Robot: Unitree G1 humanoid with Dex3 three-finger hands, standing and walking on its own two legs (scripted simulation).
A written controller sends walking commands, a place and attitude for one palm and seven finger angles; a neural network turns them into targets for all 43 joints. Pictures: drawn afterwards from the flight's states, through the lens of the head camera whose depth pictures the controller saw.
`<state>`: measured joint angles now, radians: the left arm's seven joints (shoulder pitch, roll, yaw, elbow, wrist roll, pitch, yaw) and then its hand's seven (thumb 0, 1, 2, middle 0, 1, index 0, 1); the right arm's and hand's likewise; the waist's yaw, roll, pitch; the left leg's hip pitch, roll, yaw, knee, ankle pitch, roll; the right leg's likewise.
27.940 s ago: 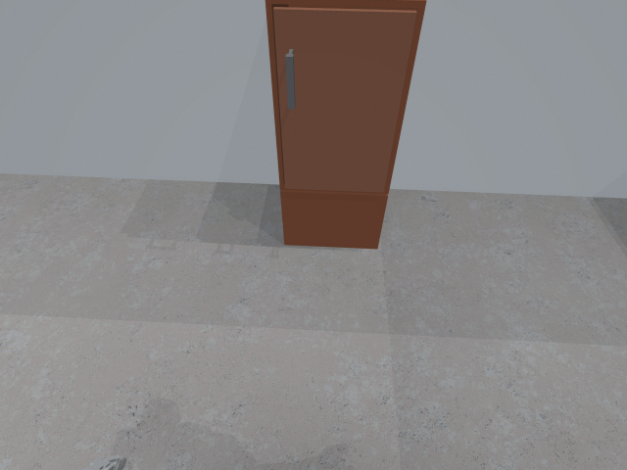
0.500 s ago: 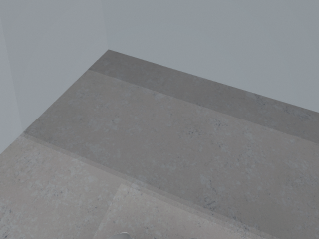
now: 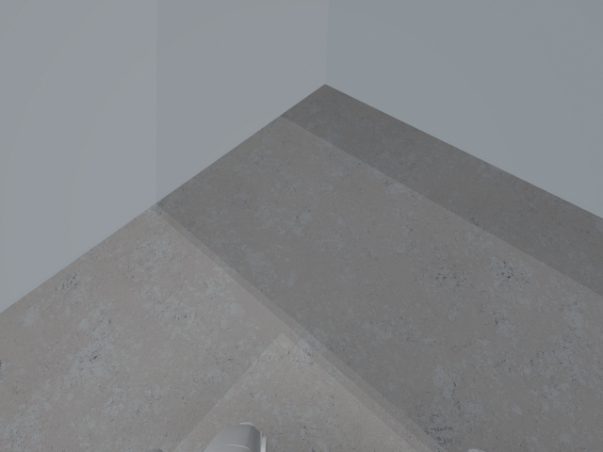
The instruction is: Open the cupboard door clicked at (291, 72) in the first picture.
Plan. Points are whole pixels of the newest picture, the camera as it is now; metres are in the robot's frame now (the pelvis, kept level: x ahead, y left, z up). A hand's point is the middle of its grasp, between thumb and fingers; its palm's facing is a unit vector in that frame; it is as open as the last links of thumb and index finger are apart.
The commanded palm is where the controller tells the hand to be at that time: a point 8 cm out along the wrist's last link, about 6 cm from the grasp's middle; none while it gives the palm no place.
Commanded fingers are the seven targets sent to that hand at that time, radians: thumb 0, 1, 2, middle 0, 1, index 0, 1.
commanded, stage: turn to face it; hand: left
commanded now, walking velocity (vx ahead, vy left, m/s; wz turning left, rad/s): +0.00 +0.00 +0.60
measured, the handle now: out of the picture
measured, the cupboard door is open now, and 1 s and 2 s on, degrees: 45 45 45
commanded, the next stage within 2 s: none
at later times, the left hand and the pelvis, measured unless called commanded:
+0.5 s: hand out of the picture +0.05 +0.20 -0.16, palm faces +0.32 -0.89 -0.31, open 7.4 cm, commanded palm none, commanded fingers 0.00 0.90 0.90 -0.20 -0.30 -0.20 -0.30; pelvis +0.01 -0.03 -0.01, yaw +19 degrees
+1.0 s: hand out of the picture -0.04 +0.20 -0.17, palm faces +0.61 -0.75 -0.26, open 7.4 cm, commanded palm none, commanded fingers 0.00 0.90 0.90 -0.20 -0.30 -0.20 -0.30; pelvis +0.02 -0.03 +0.00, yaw +36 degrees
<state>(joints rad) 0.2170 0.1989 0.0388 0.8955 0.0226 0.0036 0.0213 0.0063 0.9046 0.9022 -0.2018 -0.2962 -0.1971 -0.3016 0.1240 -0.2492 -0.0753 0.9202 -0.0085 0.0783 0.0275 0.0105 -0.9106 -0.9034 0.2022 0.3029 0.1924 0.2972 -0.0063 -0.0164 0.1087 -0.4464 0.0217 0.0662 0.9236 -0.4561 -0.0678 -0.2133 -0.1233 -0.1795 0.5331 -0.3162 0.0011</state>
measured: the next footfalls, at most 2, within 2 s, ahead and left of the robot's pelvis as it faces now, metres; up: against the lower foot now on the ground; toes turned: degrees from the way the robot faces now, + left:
left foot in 0.12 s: +0.04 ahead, +0.13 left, +0.00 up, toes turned +10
right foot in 0.44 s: +0.09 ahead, -0.14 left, +0.00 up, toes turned +13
